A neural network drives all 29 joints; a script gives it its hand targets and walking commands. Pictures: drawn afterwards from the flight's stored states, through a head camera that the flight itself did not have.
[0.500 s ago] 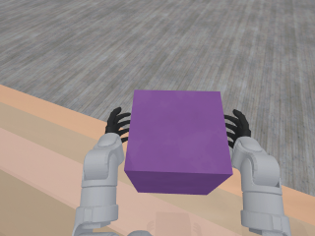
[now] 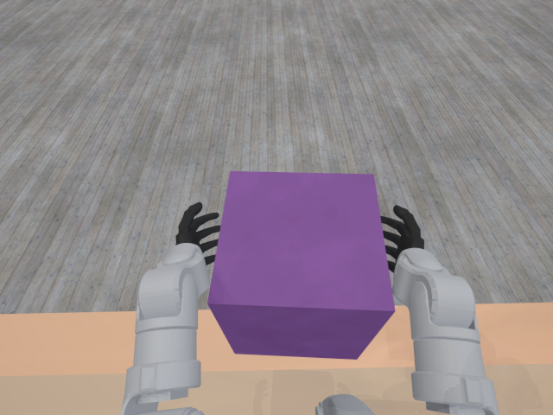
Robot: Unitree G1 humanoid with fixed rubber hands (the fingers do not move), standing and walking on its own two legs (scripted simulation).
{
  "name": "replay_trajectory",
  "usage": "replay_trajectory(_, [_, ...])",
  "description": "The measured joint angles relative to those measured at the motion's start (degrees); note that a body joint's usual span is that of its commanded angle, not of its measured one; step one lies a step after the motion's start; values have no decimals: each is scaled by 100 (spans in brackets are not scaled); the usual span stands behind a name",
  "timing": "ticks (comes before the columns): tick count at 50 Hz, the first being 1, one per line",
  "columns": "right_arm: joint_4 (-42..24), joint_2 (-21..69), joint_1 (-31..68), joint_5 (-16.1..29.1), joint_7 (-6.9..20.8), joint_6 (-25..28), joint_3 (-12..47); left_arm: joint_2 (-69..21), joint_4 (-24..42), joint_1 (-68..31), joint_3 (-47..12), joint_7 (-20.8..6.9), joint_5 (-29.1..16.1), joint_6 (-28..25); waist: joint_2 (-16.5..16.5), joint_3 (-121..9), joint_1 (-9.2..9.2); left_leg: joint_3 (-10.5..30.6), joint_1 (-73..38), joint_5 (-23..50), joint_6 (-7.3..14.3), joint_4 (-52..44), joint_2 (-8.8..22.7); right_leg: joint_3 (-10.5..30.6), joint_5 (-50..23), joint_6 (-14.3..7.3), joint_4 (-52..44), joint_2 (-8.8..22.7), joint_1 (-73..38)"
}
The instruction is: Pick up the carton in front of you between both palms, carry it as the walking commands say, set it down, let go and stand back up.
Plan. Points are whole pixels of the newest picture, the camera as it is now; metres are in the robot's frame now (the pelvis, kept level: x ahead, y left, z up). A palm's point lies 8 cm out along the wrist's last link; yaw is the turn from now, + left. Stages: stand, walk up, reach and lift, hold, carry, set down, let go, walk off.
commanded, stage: carry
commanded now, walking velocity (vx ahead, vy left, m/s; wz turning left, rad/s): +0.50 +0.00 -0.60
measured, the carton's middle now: (298, 272) +0.33 -0.02 +0.00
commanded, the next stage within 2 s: none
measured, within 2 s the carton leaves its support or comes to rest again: neither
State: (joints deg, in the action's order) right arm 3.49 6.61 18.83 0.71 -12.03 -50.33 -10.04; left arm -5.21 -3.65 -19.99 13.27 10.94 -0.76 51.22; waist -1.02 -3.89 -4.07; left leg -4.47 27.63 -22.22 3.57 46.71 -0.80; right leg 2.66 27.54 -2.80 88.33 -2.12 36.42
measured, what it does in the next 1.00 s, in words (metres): goes down, turning right: right foot 0.12 m lower, then left foot 0.12 m lower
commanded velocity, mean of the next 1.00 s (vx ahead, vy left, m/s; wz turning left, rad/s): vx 0.50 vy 0.00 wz -0.07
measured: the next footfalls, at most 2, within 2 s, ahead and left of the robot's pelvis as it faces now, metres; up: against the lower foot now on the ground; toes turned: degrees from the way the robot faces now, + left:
right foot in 0.30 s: +0.35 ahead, -0.09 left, -0.12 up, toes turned -14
left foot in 0.72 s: +0.66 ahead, +0.00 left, -0.25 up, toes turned -23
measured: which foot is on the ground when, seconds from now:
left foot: down 0.00-0.32, up 0.34-0.70, down 0.72-1.00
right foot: up 0.00-0.28, down 0.30-0.76, up 0.78-1.00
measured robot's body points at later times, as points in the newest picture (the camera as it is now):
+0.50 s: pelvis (305, 310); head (333, 84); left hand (259, 165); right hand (387, 182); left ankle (249, 369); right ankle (305, 402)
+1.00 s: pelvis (304, 210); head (317, 42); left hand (287, 123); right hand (379, 136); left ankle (275, 328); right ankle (330, 301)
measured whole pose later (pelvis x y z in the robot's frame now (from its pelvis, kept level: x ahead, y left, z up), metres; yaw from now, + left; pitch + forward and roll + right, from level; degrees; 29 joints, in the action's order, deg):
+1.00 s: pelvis +0.67 -0.07 -0.25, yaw -16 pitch +4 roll +0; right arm 5.5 5.4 21.2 3.3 -11.5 -49.2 -9.6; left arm -7.6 -0.2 -16.9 14.8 9.9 2.1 49.0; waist -0.7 -1.9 -7.1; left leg 3.6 18.4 -29.0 6.1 43.7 -7.7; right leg 2.7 8.0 -1.0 55.3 0.3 40.3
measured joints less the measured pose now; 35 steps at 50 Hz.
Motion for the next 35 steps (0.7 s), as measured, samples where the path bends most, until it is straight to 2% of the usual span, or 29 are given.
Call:
replay_trajectory(4, [39, 15, -66, 155, 11, 138, -69, -144, 151, 178, 34, -40, 122, -95, -94, 255, -66, -219, -320, -588, 11, 251, 153, -162, -982, 28, -1575, 288, 679])
replay_trajectory(7, [11, -1, -10, 237, 25, 285, -21, -152, 366, 235, 32, -57, 146, -191, -150, 364, -106, -360, -582, -1096, -29, 507, 233, -228, -2592, -84, -2497, 364, 910])
replay_trajectory(10, [-97, -8, 25, 275, 36, 404, 60, -118, 614, 276, 0, -56, 144, -258, -259, 384, -159, -512, -952, -1731, -99, 815, 238, -346, -3862, -133, -4070, 387, 655])
replay_trajectory(12, [-201, -19, 35, 280, 42, 404, 107, -100, 764, 309, -36, -49, 156, -256, -309, 338, -175, -630, -1257, -2212, -157, 1044, 224, -575, -4400, -189, -5013, 379, 287])
replay_trajectory(13, [-256, -44, 40, 283, 58, 371, 115, -102, 789, 296, -61, -43, 172, -244, -293, 310, -138, -706, -1391, -2439, -191, 1271, 257, -764, -4637, -262, -5195, 352, 90])
replay_trajectory(14, [-311, -84, 26, 282, 71, 321, 114, -113, 771, 263, -95, -39, 196, -224, -254, 277, -40, -801, -1490, -2133, -219, 1628, 344, -975, -4707, -351, -5241, 289, -161])
replay_trajectory(15, [-361, -126, -15, 278, 77, 268, 99, -126, 712, 197, -137, -39, 229, -186, -244, 245, 116, -873, -1477, -1793, -265, 2266, 442, -1139, -4637, -466, -5345, 208, -530])
replay_trajectory(16, [-409, -192, -47, 265, 94, 211, 75, -162, 618, 106, -177, -50, 269, -151, -182, 209, 314, -831, -1277, -1396, -307, 3179, 561, -1187, -3663, -610, -5404, 76, -937])
replay_trajectory(18, [-359, -269, 60, 158, 127, 146, -1, -132, 460, -112, -236, -45, 233, -67, -84, 183, 652, -304, -558, -1335, -448, 4701, 446, -895, -1417, -649, -5138, -221, -1201])
replay_trajectory(19, [-288, -282, 124, 88, 106, 125, -39, -80, 394, -148, -284, -42, 130, -37, 31, 214, 803, 25, -199, -1214, -471, 4895, 415, -823, -966, -543, -4883, -379, -1159])
replay_trajectory(20, [-220, -253, 144, 32, 81, 98, -89, -17, 348, -134, -339, -18, 17, 8, 116, 241, 903, 354, 148, -1104, -484, 4803, 375, -810, -837, -566, -4616, -501, -1094])
replay_trajectory(22, [-153, -96, 81, -86, 61, 9, -186, 67, 228, -48, -363, 48, -130, 77, 164, 280, 995, 785, 687, -808, -566, 3899, 357, -742, -664, -668, -4248, -624, -1064])
replay_trajectory(24, [-147, 59, -15, -198, 105, -52, -308, 70, 89, 4, -325, 64, -230, 91, 178, 329, 998, 979, 1052, -353, -587, 2880, 387, -618, -357, -641, -4029, -672, -1118])
replay_trajectory(29, [-275, 136, -181, -242, 272, 79, -420, -39, -102, -91, -253, -8, -205, -92, 157, 355, 943, 1084, 1383, 2057, -459, 980, 415, -117, 453, -492, -3473, -705, -1256])
replay_trajectory(31, [-380, 75, -232, -203, 293, 143, -409, -102, -114, -131, -275, -46, -143, -203, 233, 295, 907, 1035, 1122, 2794, -475, -190, 384, 56, 828, -394, -3253, -736, -1386])
replay_trajectory(33, [-503, 7, -282, -154, 294, 183, -385, -159, -69, -160, -311, -78, -68, -272, 302, 187, 847, 815, 747, 3526, -434, -1156, 318, 158, 1304, -316, -2951, -745, -1555])
replay_trajectory(35, [-522, -37, -242, -134, 288, 205, -309, -161, 44, -146, -311, -121, 14, -281, 315, 63, 685, 497, 289, 3983, -283, -1579, 196, 59, 1828, -302, -2397, -651, -1726])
